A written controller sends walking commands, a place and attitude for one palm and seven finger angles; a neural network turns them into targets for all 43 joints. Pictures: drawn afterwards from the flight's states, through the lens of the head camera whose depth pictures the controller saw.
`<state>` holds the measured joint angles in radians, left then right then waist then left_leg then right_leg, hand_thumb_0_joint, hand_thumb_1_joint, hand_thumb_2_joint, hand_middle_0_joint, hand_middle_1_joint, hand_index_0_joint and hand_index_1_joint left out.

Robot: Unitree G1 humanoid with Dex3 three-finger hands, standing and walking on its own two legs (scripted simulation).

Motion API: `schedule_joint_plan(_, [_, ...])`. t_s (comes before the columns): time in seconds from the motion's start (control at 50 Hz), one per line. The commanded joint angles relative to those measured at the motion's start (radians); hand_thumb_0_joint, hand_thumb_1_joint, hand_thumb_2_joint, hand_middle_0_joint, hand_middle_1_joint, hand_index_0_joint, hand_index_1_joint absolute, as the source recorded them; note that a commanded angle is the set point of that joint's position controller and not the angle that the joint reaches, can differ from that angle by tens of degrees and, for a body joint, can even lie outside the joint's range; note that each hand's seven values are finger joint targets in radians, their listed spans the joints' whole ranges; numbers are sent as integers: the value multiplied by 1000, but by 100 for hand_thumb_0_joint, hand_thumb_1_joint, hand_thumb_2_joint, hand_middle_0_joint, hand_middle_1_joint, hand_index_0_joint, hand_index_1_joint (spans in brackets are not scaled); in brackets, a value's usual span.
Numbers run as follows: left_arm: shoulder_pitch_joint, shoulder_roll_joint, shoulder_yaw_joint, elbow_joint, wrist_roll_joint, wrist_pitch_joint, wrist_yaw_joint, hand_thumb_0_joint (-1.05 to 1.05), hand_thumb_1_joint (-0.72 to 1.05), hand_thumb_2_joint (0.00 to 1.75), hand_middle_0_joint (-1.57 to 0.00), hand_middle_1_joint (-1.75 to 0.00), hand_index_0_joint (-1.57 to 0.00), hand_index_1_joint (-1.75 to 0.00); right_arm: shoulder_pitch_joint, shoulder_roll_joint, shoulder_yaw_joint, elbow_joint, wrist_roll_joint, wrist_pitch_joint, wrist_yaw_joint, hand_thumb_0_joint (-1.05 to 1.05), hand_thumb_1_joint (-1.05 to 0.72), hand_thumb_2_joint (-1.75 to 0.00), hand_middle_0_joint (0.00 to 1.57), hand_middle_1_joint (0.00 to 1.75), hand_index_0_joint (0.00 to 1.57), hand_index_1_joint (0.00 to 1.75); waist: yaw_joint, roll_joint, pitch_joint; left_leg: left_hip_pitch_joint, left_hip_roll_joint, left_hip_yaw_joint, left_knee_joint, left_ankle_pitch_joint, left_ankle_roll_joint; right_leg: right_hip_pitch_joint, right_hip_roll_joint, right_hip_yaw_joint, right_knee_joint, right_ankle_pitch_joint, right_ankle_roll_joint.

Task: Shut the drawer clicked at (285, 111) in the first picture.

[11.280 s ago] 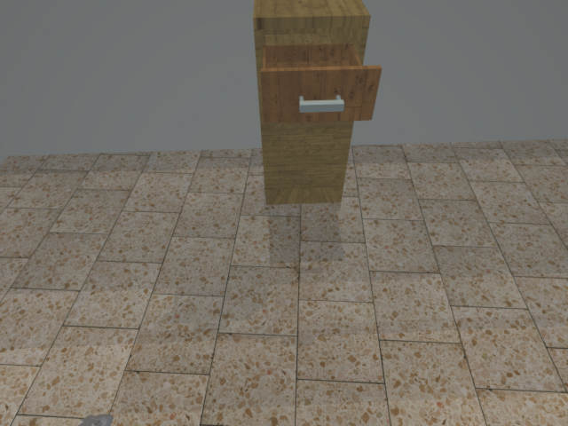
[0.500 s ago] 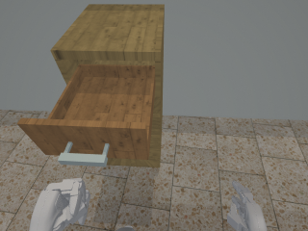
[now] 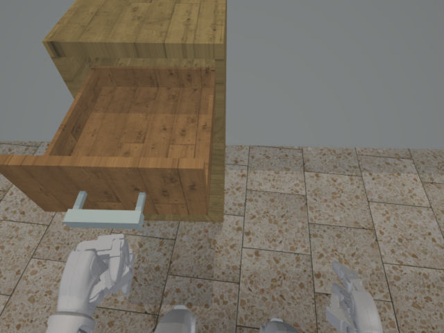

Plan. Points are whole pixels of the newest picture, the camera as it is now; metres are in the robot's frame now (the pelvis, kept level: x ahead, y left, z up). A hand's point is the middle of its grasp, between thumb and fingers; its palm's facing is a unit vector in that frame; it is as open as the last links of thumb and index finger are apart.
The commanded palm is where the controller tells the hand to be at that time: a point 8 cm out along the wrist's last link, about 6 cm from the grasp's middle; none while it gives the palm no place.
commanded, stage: bring the fist close to the handle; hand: left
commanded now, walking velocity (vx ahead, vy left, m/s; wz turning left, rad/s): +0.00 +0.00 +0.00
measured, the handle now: (108, 208) +0.31 +0.22 +0.06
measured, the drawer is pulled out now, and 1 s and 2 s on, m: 0.29 0.29 0.17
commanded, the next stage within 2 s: push the drawer shut in 0.46 s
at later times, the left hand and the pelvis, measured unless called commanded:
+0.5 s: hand (128, 270) +0.21 +0.16 +0.05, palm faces +0.01 -1.00 -0.05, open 3.3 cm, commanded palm +0.18 +0.22 +0.06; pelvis +0.01 +0.00 -0.01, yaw +0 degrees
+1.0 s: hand (132, 253) +0.24 +0.16 +0.05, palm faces +0.00 -1.00 -0.05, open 3.1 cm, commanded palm +0.24 +0.21 +0.06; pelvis +0.00 +0.00 -0.01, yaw +0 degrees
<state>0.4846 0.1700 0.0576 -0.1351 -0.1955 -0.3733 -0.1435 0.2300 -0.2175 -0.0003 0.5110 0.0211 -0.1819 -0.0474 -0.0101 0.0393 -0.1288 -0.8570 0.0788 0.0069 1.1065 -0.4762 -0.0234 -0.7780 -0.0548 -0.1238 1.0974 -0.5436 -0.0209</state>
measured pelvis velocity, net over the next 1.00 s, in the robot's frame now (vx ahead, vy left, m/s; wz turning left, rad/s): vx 0.00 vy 0.00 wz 0.00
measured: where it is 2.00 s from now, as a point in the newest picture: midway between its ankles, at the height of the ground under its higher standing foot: outside the picture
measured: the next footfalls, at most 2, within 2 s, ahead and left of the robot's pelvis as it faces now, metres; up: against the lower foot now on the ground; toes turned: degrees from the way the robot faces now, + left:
none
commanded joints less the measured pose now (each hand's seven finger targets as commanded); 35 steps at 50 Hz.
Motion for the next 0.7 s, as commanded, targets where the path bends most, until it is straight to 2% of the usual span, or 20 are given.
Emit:
schedule_joint_plan(0.0, [-44,95,75,-172,-12,-69,-1,0,90,90,-140,-160,-140,-160,-59,-122,-54,-157,-3,-44,-7,0,-90,-90,20,30,20,30,-6,-28,-178,116,-65,-20,-123,172,46,57,54,75,-182,190,9])
schedule_joint_plan(0.02, [-56,73,52,-182,-16,-72,-3,0,90,90,-140,-160,-140,-160,-58,-122,-51,-160,-6,-44,-5,0,-90,-90,20,30,20,30,-9,-21,-194,118,-67,-21,-117,181,46,58,51,73,-171,209,9])
schedule_joint_plan(0.04, [-46,81,67,-162,-16,-69,-3,0,90,90,-140,-160,-140,-160,-53,-121,-55,-159,-4,-40,-4,0,-90,-90,20,30,20,30,-5,-33,-199,113,-66,-19,-113,184,45,58,53,72,-168,215,9])
schedule_joint_plan(0.12, [1,99,76,-234,-17,-66,7,0,90,90,-140,-160,-140,-160,-49,-116,-59,-174,-2,-27,-4,0,-90,-90,20,30,20,30,12,2,-261,158,-65,-16,-127,249,46,100,53,63,-156,294,7])
schedule_joint_plan(0.16, [-3,76,49,-244,-17,-59,14,0,90,90,-140,-160,-140,-160,-48,-113,-57,-179,0,-21,-2,0,-90,-90,20,30,20,30,-3,-11,-236,155,-65,-16,-126,238,46,89,53,60,-164,291,11])
schedule_joint_plan(0.2, [10,88,67,-200,-10,-50,24,0,90,90,-140,-160,-140,-160,-51,-113,-58,-170,-2,-9,-4,0,-90,-90,20,30,20,30,-8,-51,-194,122,-63,-22,-127,214,46,78,58,58,-170,261,12])
schedule_joint_plan(0.24, [22,70,49,-211,-9,-56,23,0,90,90,-140,-160,-140,-160,-53,-114,-58,-179,-2,-5,-3,0,-90,-90,20,30,20,30,-7,-36,-198,124,-65,-19,-124,204,45,68,56,60,-166,252,12])
schedule_joint_plan(0.28, [17,77,55,-214,-13,-62,20,0,90,90,-140,-160,-140,-160,-53,-114,-58,-179,-1,-3,-2,0,-90,-90,20,30,20,30,-10,-35,-184,112,-66,-18,-118,187,44,63,54,66,-174,231,11])
schedule_joint_plan(0.3, [13,94,66,-225,-8,-69,22,0,90,90,-140,-160,-140,-160,-54,-117,-58,-177,-1,-1,-4,0,-90,-90,20,30,20,30,-10,-38,-188,111,-64,-21,-117,193,46,63,57,63,-167,232,9])
schedule_joint_plan(0.34, [37,75,52,-232,-12,-79,15,0,90,90,-140,-160,-140,-160,-49,-113,-60,-185,-1,-1,-4,0,-90,-90,20,30,20,30,-7,-34,-205,118,-66,-19,-112,202,46,67,55,64,-162,248,10])
schedule_joint_plan(0.4, [27,89,53,-255,-12,-90,13,0,90,90,-140,-160,-140,-160,-49,-116,-58,-182,-2,-1,-7,0,-90,-90,20,30,20,30,-10,-5,-208,126,-64,-22,-109,210,48,52,57,58,-153,252,7])
schedule_joint_plan(0.44, [15,79,40,-254,-13,-90,11,0,90,90,-140,-160,-140,-160,-45,-116,-58,-182,-3,-2,-7,0,-90,-90,20,30,20,30,-18,-13,-206,125,-64,-24,-103,203,47,41,56,60,-151,249,9])
schedule_joint_plan(0.48, [35,81,46,-244,-15,-84,9,0,90,90,-140,-160,-140,-160,-47,-114,-60,-184,-2,0,-8,0,-90,-90,20,30,20,30,-13,-29,-206,115,-65,-22,-99,199,47,50,55,64,-155,246,10])
schedule_joint_plan(0.5, [43,94,58,-244,-12,-80,10,0,90,90,-140,-160,-140,-160,-51,-115,-60,-185,-1,5,-9,0,-90,-90,20,30,20,30,-7,-17,-204,113,-64,-23,-103,203,48,51,58,60,-153,244,7])
schedule_joint_plan(0.52, [35,80,43,-253,-14,-79,8,0,90,90,-140,-160,-140,-160,-51,-113,-58,-190,-1,4,-8,0,-90,-90,20,30,20,30,-12,-20,-210,118,-66,-22,-99,202,48,51,55,62,-152,249,9])
schedule_joint_plan(0.54, [51,88,59,-241,-15,-74,9,0,90,90,-140,-160,-140,-160,-49,-112,-61,-188,0,9,-8,0,-90,-90,20,30,20,30,-6,-38,-211,111,-65,-21,-102,201,46,61,56,62,-155,248,9])
schedule_joint_plan(0.56, [19,88,51,-247,-15,-72,9,0,90,90,-140,-160,-140,-160,-51,-115,-57,-191,-1,10,-9,0,-90,-90,20,30,20,30,-14,-18,-201,106,-66,-21,-97,195,47,50,55,66,-157,240,10])
schedule_joint_plan(0.6, [-59,110,67,-228,-10,-71,16,0,90,90,-140,-160,-140,-160,-46,-120,-53,-179,-3,12,-15,0,-90,-90,20,30,20,30,-30,-47,-170,84,-62,-25,-90,162,49,24,59,69,-164,193,12])
schedule_joint_plan(0.62, [-76,109,69,-236,-11,-78,16,0,90,90,-140,-160,-140,-160,-47,-121,-53,-180,-4,8,-16,0,-90,-90,20,30,20,30,-23,-21,-189,90,-65,-24,-87,165,48,28,56,76,-160,193,10])
schedule_joint_plan(0.68, [-104,97,51,-226,-19,-72,12,0,90,90,-140,-160,-140,-160,-41,-125,-47,-182,-3,2,-14,0,-90,-90,20,30,20,30,-28,-5,-205,102,-66,-22,-91,156,47,29,54,77,-169,183,10])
